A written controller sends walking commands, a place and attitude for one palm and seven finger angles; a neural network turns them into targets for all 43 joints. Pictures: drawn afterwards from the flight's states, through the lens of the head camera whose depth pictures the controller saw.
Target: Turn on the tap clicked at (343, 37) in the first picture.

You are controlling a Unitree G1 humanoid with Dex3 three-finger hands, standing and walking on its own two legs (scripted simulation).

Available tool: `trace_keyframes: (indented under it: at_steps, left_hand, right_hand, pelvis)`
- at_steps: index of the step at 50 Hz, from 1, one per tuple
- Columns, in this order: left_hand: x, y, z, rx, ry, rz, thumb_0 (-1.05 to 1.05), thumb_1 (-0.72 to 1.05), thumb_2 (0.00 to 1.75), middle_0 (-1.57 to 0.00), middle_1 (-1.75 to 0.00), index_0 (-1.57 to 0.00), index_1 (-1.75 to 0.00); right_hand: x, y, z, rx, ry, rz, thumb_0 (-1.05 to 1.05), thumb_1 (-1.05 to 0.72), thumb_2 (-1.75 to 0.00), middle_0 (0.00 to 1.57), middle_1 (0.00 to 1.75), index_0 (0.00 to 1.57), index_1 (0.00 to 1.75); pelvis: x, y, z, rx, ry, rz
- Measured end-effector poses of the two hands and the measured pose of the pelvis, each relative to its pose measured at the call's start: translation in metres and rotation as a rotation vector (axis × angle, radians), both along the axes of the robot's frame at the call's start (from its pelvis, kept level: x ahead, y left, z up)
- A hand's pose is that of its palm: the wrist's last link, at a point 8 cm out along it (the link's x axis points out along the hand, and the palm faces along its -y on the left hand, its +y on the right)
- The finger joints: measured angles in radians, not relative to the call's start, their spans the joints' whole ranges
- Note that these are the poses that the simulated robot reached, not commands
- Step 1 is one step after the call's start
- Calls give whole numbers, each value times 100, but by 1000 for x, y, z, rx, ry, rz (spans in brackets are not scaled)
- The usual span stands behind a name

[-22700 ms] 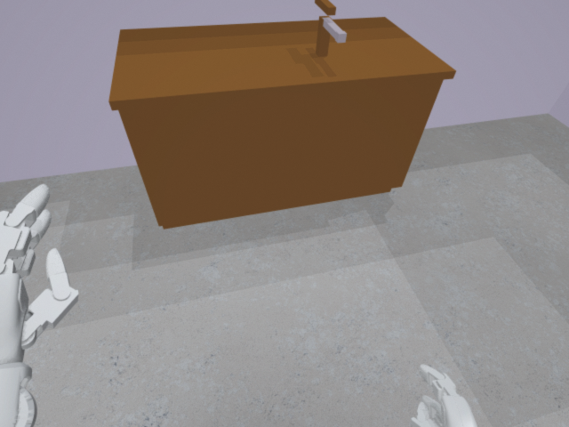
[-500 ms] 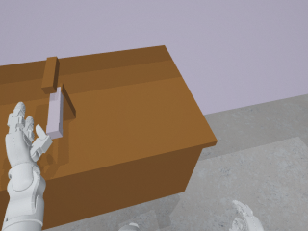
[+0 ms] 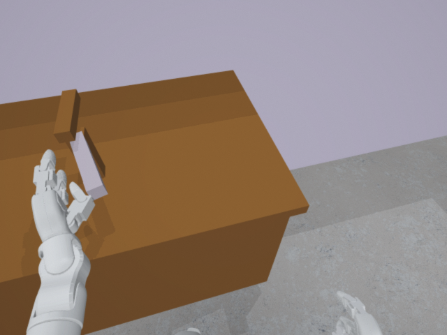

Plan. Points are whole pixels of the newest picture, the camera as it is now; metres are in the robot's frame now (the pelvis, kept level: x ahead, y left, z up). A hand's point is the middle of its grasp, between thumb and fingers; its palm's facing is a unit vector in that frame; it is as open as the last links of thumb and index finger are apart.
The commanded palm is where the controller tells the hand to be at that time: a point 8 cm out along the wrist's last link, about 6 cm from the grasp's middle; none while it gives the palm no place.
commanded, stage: push the lever round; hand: left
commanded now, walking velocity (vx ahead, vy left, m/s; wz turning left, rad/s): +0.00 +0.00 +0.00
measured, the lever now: (95, 188) +0.34 +0.25 +0.09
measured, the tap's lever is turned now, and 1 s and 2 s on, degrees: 16 41 69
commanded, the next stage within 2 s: none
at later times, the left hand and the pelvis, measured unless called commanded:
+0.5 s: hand (106, 197) +0.32 +0.23 +0.09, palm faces +0.61 -0.79 -0.06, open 7.7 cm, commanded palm +0.27 +0.25 +0.08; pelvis +0.00 +0.00 +0.00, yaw +0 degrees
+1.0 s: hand (130, 181) +0.36 +0.20 +0.08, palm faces +0.69 -0.72 -0.07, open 7.7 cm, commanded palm +0.31 +0.22 +0.08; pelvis +0.00 +0.00 +0.00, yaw +0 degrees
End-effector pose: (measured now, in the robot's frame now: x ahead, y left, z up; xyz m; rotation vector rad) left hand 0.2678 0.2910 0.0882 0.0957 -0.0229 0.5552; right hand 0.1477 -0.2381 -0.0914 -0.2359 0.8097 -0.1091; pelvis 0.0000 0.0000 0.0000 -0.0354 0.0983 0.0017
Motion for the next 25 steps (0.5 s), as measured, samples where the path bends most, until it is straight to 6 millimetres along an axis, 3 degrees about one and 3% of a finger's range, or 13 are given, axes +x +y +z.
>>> trace_keyframes:
  at_steps: [25]
  left_hand:
    - [3,-31,0,-27,-7,99,2,92,91,-15,-15,-16,-15]
  right_hand:
    - [16,5,3,11,3,21,1,-91,-90,20,30,21,30]
  pelvis:
    - [2,-3,0,3,-11,8]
